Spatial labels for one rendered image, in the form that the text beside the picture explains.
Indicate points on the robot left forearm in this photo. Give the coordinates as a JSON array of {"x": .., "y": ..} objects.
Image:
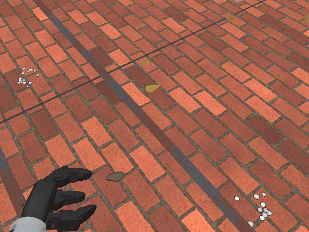
[{"x": 28, "y": 224}]

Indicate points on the left robot hand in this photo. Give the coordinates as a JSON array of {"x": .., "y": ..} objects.
[{"x": 46, "y": 197}]

